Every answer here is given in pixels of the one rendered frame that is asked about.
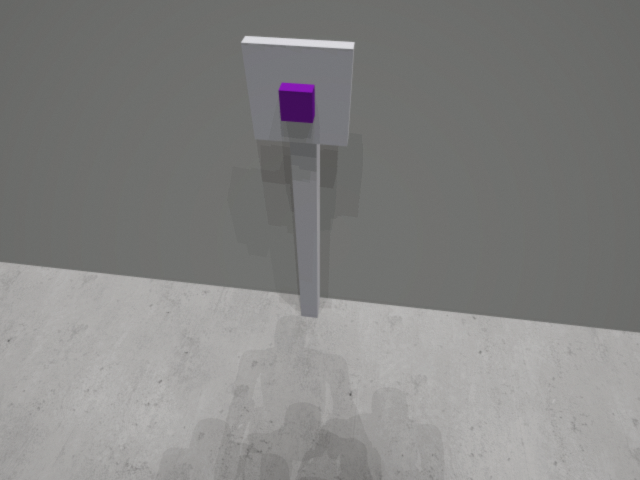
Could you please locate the button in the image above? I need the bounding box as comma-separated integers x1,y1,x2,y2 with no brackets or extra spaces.
279,83,315,123

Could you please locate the panel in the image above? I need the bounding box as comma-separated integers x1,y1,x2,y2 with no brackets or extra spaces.
241,36,355,318

